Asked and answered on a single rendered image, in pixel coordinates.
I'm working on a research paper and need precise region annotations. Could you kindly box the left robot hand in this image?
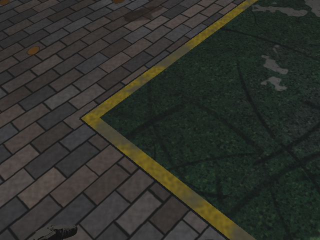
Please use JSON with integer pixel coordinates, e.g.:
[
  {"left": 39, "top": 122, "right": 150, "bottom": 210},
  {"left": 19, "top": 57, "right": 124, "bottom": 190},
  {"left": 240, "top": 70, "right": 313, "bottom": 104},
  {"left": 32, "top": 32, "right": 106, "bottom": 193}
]
[{"left": 28, "top": 224, "right": 78, "bottom": 240}]

